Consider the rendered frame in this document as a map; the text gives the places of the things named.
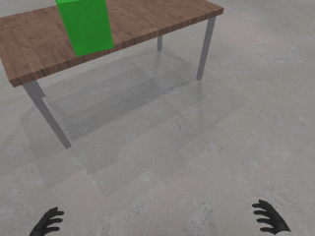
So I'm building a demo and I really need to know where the table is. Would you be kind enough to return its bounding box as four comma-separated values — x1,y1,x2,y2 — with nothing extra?
0,0,224,149

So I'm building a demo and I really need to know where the left robot hand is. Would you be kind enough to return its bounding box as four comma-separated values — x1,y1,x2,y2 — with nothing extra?
30,207,64,236

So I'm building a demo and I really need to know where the right robot hand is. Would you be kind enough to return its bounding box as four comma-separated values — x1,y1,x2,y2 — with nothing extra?
252,200,291,235

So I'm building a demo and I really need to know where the carton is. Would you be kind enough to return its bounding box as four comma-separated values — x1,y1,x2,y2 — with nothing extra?
55,0,114,57

